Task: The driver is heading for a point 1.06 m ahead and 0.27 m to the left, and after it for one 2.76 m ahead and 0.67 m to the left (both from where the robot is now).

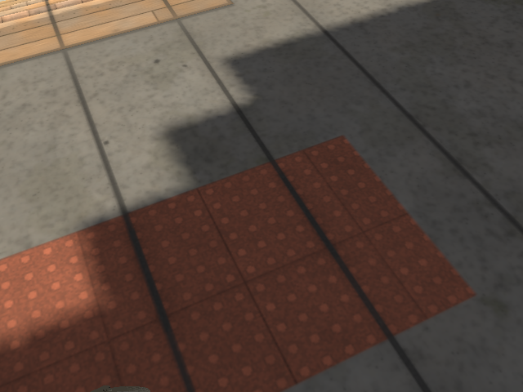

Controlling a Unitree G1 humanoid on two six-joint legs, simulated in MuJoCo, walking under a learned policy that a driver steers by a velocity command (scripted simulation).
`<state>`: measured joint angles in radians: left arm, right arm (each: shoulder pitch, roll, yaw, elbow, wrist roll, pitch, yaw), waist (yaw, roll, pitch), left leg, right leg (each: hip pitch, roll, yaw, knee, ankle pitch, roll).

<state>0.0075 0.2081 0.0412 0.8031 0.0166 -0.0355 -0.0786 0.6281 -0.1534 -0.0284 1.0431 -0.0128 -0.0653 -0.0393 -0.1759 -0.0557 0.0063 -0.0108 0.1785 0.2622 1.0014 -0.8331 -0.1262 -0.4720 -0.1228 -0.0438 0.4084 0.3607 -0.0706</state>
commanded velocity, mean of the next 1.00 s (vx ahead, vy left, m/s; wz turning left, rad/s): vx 0.17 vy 0.00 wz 0.36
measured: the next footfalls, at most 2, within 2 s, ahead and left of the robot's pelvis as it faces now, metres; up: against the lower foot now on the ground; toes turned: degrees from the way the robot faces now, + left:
left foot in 0.48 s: +0.15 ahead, +0.10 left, +0.00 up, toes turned +14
right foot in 0.98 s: +0.43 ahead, -0.03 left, +0.00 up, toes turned +28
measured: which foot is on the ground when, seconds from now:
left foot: down 0.00-0.00, up 0.02-0.46, down 0.48-0.98, up 1.00-1.00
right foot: down 0.00-0.50, up 0.52-0.96, down 0.98-1.00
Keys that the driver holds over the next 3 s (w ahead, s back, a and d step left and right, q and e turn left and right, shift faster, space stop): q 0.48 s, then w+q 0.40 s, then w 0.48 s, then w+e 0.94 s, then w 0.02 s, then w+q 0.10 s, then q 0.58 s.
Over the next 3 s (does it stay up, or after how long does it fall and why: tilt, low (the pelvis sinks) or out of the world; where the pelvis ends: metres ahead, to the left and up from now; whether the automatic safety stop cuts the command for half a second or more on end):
stays up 1.21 0.28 -0.03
